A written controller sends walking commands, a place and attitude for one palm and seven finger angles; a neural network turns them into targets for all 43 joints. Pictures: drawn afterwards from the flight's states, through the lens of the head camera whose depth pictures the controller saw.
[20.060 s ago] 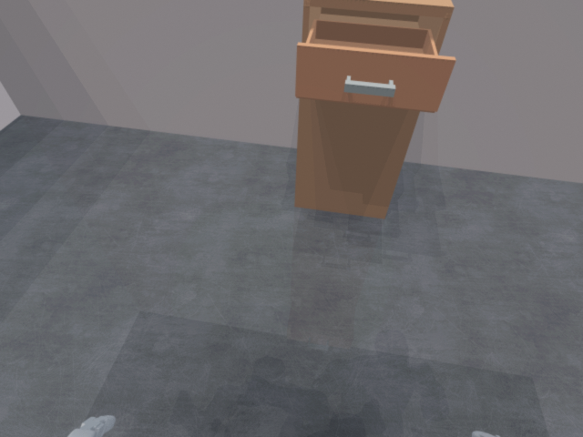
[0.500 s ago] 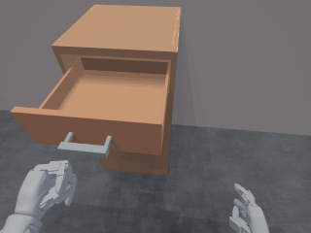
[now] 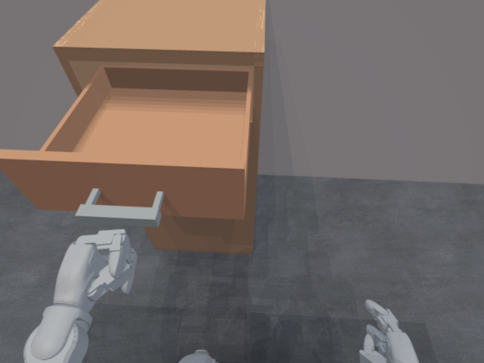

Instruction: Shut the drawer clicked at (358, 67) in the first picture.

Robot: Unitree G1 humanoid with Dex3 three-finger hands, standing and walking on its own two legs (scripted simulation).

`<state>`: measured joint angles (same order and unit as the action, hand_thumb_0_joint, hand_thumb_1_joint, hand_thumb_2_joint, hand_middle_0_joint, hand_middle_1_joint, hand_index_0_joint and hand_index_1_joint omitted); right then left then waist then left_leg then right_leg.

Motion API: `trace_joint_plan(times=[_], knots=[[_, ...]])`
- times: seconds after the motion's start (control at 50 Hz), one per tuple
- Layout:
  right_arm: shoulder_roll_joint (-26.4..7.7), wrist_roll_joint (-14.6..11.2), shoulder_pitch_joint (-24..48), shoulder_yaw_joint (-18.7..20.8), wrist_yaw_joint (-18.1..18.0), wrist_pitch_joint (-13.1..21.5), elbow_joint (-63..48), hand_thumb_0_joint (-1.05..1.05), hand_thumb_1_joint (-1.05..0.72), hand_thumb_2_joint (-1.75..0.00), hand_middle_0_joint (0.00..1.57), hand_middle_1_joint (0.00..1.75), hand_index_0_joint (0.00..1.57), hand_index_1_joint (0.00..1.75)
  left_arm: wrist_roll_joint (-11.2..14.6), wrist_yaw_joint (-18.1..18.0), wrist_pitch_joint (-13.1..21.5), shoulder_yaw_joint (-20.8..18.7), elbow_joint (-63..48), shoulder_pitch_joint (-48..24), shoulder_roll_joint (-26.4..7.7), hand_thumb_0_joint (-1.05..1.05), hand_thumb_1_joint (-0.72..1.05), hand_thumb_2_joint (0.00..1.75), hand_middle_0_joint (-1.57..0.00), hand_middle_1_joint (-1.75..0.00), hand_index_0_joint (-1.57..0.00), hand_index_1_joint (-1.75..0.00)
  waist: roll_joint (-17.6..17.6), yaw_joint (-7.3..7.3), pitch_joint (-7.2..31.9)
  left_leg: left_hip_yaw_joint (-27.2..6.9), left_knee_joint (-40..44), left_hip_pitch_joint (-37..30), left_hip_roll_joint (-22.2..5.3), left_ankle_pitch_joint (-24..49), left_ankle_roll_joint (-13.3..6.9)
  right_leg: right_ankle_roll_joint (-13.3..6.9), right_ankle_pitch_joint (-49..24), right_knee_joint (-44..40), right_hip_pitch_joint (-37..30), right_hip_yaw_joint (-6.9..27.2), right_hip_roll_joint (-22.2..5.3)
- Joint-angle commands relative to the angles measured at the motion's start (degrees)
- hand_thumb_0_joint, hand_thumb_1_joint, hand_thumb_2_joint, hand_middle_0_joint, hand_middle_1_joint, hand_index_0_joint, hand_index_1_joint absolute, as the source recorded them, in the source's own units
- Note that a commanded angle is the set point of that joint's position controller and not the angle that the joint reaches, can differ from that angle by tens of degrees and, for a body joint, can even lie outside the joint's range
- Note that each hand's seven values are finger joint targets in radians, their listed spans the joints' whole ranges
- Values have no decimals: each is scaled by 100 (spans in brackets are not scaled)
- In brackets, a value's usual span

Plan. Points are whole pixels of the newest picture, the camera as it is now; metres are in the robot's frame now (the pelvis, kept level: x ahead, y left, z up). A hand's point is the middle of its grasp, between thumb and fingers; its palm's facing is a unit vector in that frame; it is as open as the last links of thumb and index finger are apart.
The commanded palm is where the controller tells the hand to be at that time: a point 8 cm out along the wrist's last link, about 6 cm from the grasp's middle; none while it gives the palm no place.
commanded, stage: bring the fist close to the handle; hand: left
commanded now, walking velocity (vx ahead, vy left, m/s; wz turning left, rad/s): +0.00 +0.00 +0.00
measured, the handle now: (123, 205) +0.34 +0.21 +0.08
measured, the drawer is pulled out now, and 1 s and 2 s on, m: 0.29 0.27 0.12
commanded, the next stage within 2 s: push the drawer shut in 0.28 s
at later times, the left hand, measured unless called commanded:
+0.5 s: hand (125, 257) +0.26 +0.18 +0.08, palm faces +0.01 -1.00 -0.07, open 3.2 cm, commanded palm +0.24 +0.24 +0.08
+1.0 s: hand (129, 239) +0.29 +0.19 +0.07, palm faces -0.01 -1.00 -0.06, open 3.1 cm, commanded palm +0.28 +0.24 +0.08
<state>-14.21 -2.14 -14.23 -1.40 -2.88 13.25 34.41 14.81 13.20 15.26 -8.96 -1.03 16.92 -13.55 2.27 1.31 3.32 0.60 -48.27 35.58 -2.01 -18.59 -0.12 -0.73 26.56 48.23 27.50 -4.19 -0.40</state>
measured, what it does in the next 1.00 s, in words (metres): stands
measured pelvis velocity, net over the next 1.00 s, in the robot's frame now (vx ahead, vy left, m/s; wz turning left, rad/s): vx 0.00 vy -0.01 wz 0.02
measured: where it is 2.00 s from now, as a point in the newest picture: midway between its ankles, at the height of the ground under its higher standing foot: outside the picture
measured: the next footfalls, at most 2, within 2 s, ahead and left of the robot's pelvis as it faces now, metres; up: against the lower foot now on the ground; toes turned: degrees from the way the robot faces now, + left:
none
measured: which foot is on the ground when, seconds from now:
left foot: down 0.00-1.00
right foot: down 0.00-1.00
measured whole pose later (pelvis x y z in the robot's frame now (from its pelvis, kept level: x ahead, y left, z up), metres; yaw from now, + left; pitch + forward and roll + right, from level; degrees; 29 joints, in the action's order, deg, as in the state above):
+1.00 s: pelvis +0.00 -0.01 +0.00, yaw +1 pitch +6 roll -1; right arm -14.9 -2.7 -12.7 -1.5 -4.3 9.4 36.4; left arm 16.0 16.7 16.1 -12.1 14.2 2.0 -16.2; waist 2.4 0.4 2.7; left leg -0.8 -47.4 35.6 -2.2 -18.0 1.0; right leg -1.8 26.6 47.8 27.3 -5.5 0.1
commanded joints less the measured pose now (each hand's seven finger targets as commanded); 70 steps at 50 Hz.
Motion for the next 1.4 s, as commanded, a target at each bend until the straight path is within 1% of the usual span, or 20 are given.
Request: trace_joint_plan(times=[0.0, 0.1, 0.14, 0.2, 0.26, 0.42, 0.5, 0.56, 0.64, 0.66, 0.7, 0.78, 0.8, 0.92, 0.94, 0.98, 1.04, 1.08, 1.12, 1.38], knots=[[-706, -36, 518, 291, -77, 303, -994, 0, -90, -90, 20, 30, 20, 30, 167, -89, 439, -695, -1324, -547, -968, 0, 90, 90, -140, -160, -140, -160, 4, -94, 1095, -194, 807, -1346, 112, 265, -112, 37, -781, -967, 273, 82, 101], [-713, -54, 511, 266, -69, 222, -1000, 0, -90, -90, 20, 30, 20, 30, 204, -60, 345, -531, -1147, -608, -799, 0, 90, 90, -140, -160, -140, -160, 96, -8, 802, -156, 786, -1253, 127, 245, -111, 56, -845, -1038, 356, 108, 107], [-721, -53, 471, 282, -78, 183, -978, 0, -90, -90, 20, 30, 20, 30, 189, -18, 295, -520, -972, -498, -787, 0, 90, 90, -140, -160, -140, -160, -79, 9, 690, -139, 750, -1196, 132, 265, -137, 71, -903, -1098, 373, 152, 110], [-751, -69, 468, 281, -99, 186, -1011, 0, -90, -90, 20, 30, 20, 30, 234, 124, 307, -518, -1047, -742, -866, 0, 90, 90, -140, -160, -140, -160, -53, 52, 800, -124, 710, -1243, 149, 318, -140, 90, -967, -1095, 352, 182, 92], [-737, -52, 410, 318, -110, 191, -999, 0, -90, -90, 20, 30, 20, 30, 269, 137, 373, -774, -1152, -540, -1032, 0, 90, 90, -140, -160, -140, -160, -85, -24, 1109, -104, 649, -1353, 154, 642, -155, 89, -1379, -1037, 154, 205, 87], [-746, -45, 388, 310, -108, 107, -889, 0, -90, -90, 20, 30, 20, 30, 297, 172, 436, -918, -962, -680, -1127, 0, 90, 90, -140, -160, -140, -160, -39, 45, 939, -76, 540, -1294, 165, 846, -161, 107, -1767, -1008, 164, 235, 87], [-756, -58, 393, 299, -121, 87, -920, 0, -90, -90, 20, 30, 20, 30, 348, 314, 377, -697, -830, -1045, -952, 0, 90, 90, -140, -160, -140, -160, -29, 104, 1040, -80, 522, -1362, 183, 927, -163, 123, -1939, -985, 179, 246, 63], [-803, -47, 349, 313, -157, 28, -866, 0, -90, -90, 20, 30, 20, 30, 371, 370, 339, -970, -581, -1220, -1227, 0, 90, 90, -140, -160, -140, -160, -190, 60, 1139, -77, 498, -1296, 186, 997, -170, 137, -2098, -999, 48, 318, 48], [-768, -39, 362, 304, -159, 15, -848, 0, -90, -90, 20, 30, 20, 30, 387, 382, 373, -906, -547, -1549, -1140, 0, 90, 90, -140, -160, -140, -160, -64, 68, 1272, -79, 496, -1453, 191, 1188, -173, 123, -2322, -935, 3, 270, 52], [-776, -46, 361, 313, -156, 13, -840, 0, -90, -90, 20, 30, 20, 30, 386, 379, 382, -922, -556, -1534, -1163, 0, 90, 90, -140, -160, -140, -160, 16, 35, 1372, -81, 512, -1511, 190, 1226, -170, 113, -2318, -920, 3, 257, 58], [-765, -60, 388, 303, -152, 24, -827, 0, -90, -90, 20, 30, 20, 30, 383, 375, 402, -677, -594, -1897, -978, 0, 90, 90, -140, -160, -140, -160, 82, 131, 1288, -95, 525, -1564, 186, 1127, -165, 118, -2173, -946, 148, 231, 66], [-803, -49, 368, 312, -161, 6, -756, 0, -90, -90, 20, 30, 20, 30, 314, 309, 445, -681, -333, -2163, -1055, 0, 90, 90, -140, -160, -140, -160, -200, 167, 1177, -126, 555, -1453, 181, 916, -168, 120, -1905, -986, 215, 252, 73], [-795, -55, 393, 308, -170, 7, -742, 0, -90, -90, 20, 30, 20, 30, 288, 306, 476, -585, -388, -2464, -1031, 0, 90, 90, -140, -160, -140, -160, -77, 202, 1196, -133, 563, -1483, 187, 826, -173, 116, -1765, -993, 281, 260, 67], [-839, -74, 396, 271, -231, -86, -562, 0, -90, -90, 20, 30, 20, 30, 203, 277, 466, -690, 259, -3453, -1335, 0, 90, 90, -140, -160, -140, -160, -74, 288, 989, -166, 629, -1363, 166, 305, -186, 101, -1000, -1168, 463, 350, 69], [-814, -74, 415, 267, -230, -86, -555, 0, -90, -90, 20, 30, 20, 30, 213, 291, 463, -557, 294, -3643, -1194, 0, 90, 90, -140, -160, -140, -160, 16, 286, 1116, -165, 641, -1449, 183, 281, -186, 91, -968, -1165, 467, 357, 57], [-823, -72, 410, 258, -235, -83, -533, 0, -90, -90, 20, 30, 20, 30, 216, 283, 448, -608, 399, -3856, -1281, 0, 90, 90, -140, -160, -140, -160, 155, 251, 1268, -203, 697, -1542, 172, 255, -164, 65, -889, -1157, 429, 315, 63], [-844, -75, 400, 245, -240, -143, -485, 0, -90, -90, 20, 30, 20, 30, 203, 232, 408, -704, 870, -3998, -1398, 0, 90, 90, -140, -160, -140, -160, -94, 241, 1143, -198, 714, -1370, 170, 119, -178, 81, -722, -1255, 404, 393, 61], [-843, -94, 395, 223, -247, -161, -463, 0, -90, -90, 20, 30, 20, 30, 194, 241, 409, -553, 1020, -4587, -1336, 0, 90, 90, -140, -160, -140, -160, -83, 333, 1083, -224, 772, -1376, 163, -105, -159, 81, -480, -1260, 543, 354, 82], [-865, -87, 368, 229, -242, -186, -437, 0, -90, -90, 20, 30, 20, 30, 154, 181, 435, -648, 1213, -4716, -1462, 0, 90, 90, -140, -160, -140, -160, 38, 299, 1080, -227, 776, -1342, 166, -219, -171, 70, -347, -1281, 572, 379, 84], [-930, -76, 4, 260, -157, -447, -369, 0, -90, -90, 20, 30, 20, 30, -3, 90, 478, -810, 2445, -5883, -1721, 0, 90, 90, -140, -160, -140, -160, 0, 306, 1429, -240, 800, -1357, 142, -146, -143, 44, -494, -1186, 561, 344, 121]])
